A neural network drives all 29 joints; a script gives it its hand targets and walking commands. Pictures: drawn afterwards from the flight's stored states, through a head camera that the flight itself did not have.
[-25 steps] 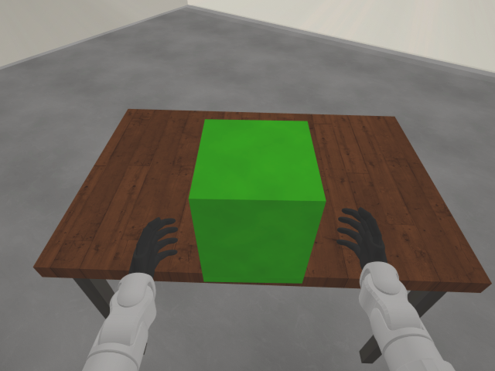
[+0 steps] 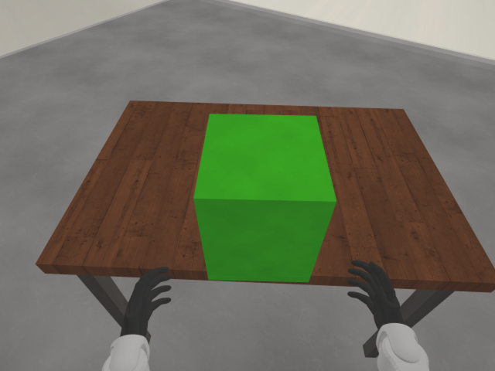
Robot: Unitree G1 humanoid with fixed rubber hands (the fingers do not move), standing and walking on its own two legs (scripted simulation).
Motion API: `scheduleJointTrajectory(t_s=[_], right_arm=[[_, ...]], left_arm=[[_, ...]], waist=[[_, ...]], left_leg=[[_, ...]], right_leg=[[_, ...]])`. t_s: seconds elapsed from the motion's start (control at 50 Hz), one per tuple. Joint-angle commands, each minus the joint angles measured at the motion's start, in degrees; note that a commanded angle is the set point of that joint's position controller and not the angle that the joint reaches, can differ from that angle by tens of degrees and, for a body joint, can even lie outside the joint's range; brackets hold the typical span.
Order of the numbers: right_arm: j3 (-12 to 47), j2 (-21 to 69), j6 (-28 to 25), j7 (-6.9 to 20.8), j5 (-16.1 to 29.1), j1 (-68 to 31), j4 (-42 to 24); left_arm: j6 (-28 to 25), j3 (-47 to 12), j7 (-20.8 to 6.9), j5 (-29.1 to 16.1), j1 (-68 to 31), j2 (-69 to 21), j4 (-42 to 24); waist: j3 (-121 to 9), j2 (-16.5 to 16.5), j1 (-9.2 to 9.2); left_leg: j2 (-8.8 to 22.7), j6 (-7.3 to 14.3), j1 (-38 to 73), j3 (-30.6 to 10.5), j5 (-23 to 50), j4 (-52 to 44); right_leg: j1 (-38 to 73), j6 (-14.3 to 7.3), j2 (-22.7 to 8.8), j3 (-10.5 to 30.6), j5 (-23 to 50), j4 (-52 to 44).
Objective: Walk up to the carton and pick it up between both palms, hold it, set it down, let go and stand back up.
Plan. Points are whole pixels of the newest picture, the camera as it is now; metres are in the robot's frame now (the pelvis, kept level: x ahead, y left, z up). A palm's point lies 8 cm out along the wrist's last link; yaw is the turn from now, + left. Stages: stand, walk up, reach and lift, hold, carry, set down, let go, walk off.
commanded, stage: set down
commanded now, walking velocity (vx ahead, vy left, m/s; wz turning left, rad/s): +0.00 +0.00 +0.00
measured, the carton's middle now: (260, 200) +0.44 +0.00 +0.03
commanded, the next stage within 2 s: let go in 2.00 s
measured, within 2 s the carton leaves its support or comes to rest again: neither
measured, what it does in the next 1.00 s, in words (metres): stands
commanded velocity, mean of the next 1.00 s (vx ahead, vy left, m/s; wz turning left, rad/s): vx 0.00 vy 0.00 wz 0.00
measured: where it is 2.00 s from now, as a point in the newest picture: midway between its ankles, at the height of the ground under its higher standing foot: outside the picture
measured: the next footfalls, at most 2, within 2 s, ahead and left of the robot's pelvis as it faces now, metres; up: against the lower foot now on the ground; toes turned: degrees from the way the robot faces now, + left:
none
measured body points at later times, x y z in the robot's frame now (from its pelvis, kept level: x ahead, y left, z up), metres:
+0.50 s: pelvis +0.04 +0.00 +0.00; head +0.04 +0.02 +0.45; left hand +0.22 +0.20 -0.05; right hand +0.22 -0.20 -0.05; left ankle +0.00 +0.09 -0.75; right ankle +0.01 -0.11 -0.75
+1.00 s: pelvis +0.02 -0.01 +0.00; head +0.01 +0.00 +0.45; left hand +0.18 +0.20 -0.07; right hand +0.18 -0.21 -0.06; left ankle +0.00 +0.09 -0.75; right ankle +0.01 -0.11 -0.75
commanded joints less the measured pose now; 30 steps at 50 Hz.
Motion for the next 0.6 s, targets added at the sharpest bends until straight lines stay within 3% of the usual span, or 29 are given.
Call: scheduleJointTrajectory(t_s=[0.0, 0.26, 0.5, 0.58], right_arm=[[-1.7, -6.4, -3.1, 0.3, 0.0, -9.8, -9.8], [0.2, -7.9, -2.5, 0.7, 1.4, 2.8, -12.1], [2.8, -8.0, -0.3, 0.5, 2.3, 12.6, -17.7], [2.8, -7.7, 1.1, 0.0, 2.0, 13.9, -19.0]], left_arm=[[-2.8, 1.1, 0.0, 0.4, -10.5, 4.3, -10.7], [3.1, 1.1, -1.0, 3.3, 1.4, 4.3, -17.3], [12.4, 1.2, -1.9, 5.3, 11.0, 3.6, -26.2], [15.7, 1.7, -2.3, 5.7, 12.2, 3.7, -28.3]], waist=[[-11.5, 1.1, -0.15], [-9.0, 1.0, -0.05], [-5.4, 2.1, 0.57], [-3.2, 2.2, 0.46]], left_leg=[[1.2, -3.2, -0.2, -3.7, 4.6, -4.0], [0.7, -4.2, 3.6, -4.0, 14.3, -3.4], [0.6, -5.1, 8.3, -4.0, 25.5, -3.2], [0.7, -5.0, 8.7, -3.8, 25.1, -3.5]], right_leg=[[8.4, -1.6, -0.7, 4.2, 7.5, -0.8], [12.6, -1.3, 0.2, 4.8, 15.1, -1.6], [14.9, -1.2, 0.7, 4.9, 20.8, -2.8], [14.6, -1.2, 0.6, 5.0, 20.0, -3.4]])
